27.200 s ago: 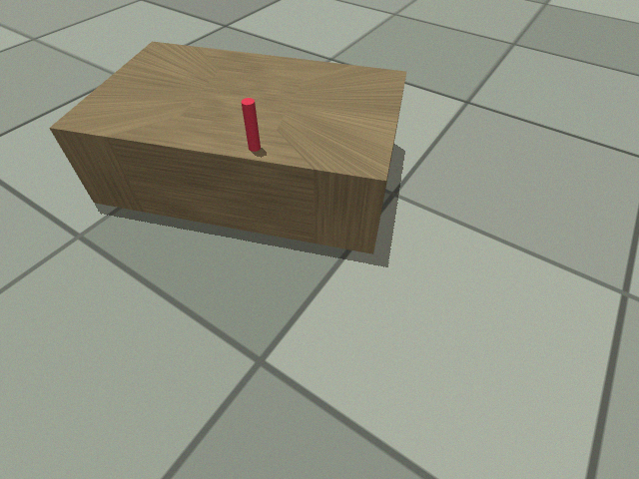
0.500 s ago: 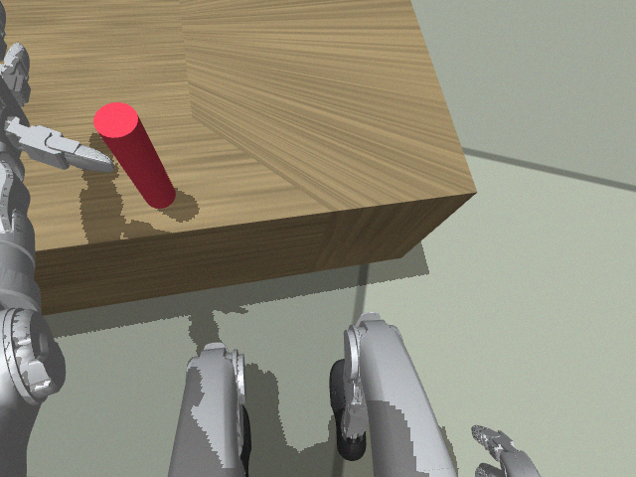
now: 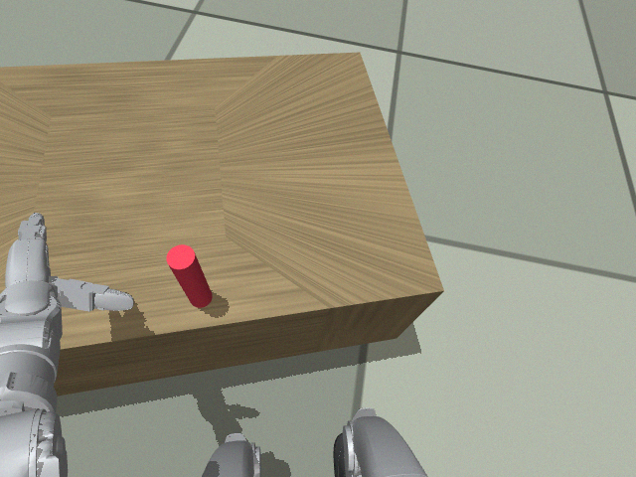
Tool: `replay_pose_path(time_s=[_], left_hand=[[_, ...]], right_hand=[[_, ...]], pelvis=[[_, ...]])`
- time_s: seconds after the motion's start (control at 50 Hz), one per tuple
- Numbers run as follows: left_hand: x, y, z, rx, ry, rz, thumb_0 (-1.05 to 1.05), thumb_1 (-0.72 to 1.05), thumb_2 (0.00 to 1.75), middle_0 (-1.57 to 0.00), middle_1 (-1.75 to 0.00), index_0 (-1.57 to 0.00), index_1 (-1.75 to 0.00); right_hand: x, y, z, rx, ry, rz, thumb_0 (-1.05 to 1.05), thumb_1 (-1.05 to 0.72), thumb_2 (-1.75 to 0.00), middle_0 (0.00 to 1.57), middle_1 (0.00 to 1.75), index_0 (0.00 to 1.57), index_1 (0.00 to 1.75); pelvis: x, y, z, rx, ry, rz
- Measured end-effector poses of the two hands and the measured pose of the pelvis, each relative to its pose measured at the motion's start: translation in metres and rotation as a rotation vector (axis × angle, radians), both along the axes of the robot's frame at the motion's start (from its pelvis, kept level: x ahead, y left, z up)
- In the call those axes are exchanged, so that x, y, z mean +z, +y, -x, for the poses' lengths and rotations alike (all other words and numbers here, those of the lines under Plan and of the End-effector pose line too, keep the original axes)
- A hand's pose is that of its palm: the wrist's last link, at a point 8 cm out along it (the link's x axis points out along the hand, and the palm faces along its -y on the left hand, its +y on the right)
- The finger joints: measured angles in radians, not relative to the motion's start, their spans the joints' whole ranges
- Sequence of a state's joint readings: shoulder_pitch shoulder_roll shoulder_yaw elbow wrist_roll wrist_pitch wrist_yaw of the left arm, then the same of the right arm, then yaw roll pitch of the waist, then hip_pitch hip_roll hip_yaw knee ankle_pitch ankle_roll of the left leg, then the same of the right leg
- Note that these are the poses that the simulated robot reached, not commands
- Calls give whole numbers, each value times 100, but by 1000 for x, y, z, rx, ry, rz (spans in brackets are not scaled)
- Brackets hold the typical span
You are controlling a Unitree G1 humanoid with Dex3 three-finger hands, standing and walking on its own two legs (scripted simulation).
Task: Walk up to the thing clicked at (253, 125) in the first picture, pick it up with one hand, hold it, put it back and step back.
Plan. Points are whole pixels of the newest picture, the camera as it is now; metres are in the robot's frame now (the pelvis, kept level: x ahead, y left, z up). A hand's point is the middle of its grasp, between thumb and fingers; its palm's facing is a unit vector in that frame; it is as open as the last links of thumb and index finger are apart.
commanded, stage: home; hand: left
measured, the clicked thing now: (192, 279) +0.45 +0.18 -0.22
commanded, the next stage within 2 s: none
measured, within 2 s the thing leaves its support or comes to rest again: neither
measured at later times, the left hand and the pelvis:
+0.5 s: hand (147, 426) +0.21 +0.17 -0.03, palm faces +0.15 -0.95 -0.26, open 17.2 cm; pelvis +0.04 -0.01 +0.04, yaw +1 degrees
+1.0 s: hand (142, 462) +0.17 +0.18 -0.06, palm faces +0.02 -0.95 -0.32, open 17.5 cm; pelvis +0.02 -0.02 +0.04, yaw +2 degrees
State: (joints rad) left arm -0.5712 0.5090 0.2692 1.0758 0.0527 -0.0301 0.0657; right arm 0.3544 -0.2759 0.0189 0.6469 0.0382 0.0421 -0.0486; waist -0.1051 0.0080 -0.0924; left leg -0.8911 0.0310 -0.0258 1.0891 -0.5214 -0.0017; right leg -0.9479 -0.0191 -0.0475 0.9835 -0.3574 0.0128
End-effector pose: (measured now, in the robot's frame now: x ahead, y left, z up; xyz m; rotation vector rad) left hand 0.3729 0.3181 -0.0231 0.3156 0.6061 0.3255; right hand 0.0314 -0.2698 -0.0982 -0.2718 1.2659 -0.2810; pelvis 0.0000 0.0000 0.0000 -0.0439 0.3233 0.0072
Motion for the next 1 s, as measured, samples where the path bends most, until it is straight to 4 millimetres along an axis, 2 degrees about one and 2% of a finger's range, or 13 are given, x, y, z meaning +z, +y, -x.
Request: replay_pose_path(time_s=[0.12,0.22,0.4,0.52,0.6,0.7,0.9,1.0], left_hand=[[-8,-34,50,-12,50,62,-1,-50,7,-6,-6,-6,-6],[1,-52,87,-8,47,86,-1,-49,8,-6,-6,-6,-6],[15,-84,154,-27,90,124,-1,-49,8,-6,-6,-6,-6],[16,-102,194,-12,132,161,-1,-49,8,-6,-6,-6,-6],[16,-105,206,3,137,165,-1,-50,7,-6,-6,-6,-6],[19,-104,205,5,127,147,-1,-51,6,-6,-6,-6,-5],[21,-108,204,-29,118,138,-1,-53,5,-5,-6,-5,-5],[-1,-93,215,-114,222,91,-1,-54,5,-5,-5,-5,-5]], right_hand=[[20,2,-40,-7,-117,3,1,-90,-90,21,30,20,30],[34,11,-82,26,-235,-6,1,-90,-90,21,30,20,30],[51,31,-154,93,-438,-68,1,-90,-90,21,30,20,30],[63,36,-183,145,-525,-80,1,-90,-90,21,30,20,30],[68,35,-188,174,-551,-67,1,-90,-90,21,30,20,30],[68,30,-181,179,-555,-51,1,-90,-90,21,30,20,30],[60,19,-147,129,-518,-40,2,-90,-90,21,30,20,30],[44,7,-123,212,-331,-45,1,-90,-90,21,30,20,30]], pelvis=[[20,-2,-12,-3,-68,-10],[31,-4,-22,2,-119,-14],[40,-9,-36,9,-181,-22],[41,-15,-38,22,-206,-28],[40,-19,-35,30,-216,-31],[40,-21,-31,35,-220,-33],[38,-20,-26,25,-225,-32],[44,-21,-22,22,-280,-45]])
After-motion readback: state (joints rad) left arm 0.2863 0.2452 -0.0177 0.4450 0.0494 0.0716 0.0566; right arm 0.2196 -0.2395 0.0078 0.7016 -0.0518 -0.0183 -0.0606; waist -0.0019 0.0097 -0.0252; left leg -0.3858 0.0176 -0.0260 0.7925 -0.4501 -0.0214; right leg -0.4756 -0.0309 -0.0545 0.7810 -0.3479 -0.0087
